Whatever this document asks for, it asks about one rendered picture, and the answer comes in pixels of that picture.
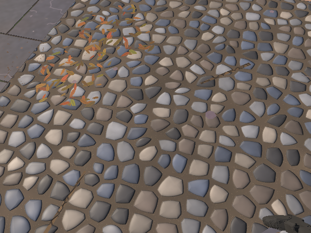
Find right robot hand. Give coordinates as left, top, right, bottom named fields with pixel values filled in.
left=262, top=214, right=311, bottom=233

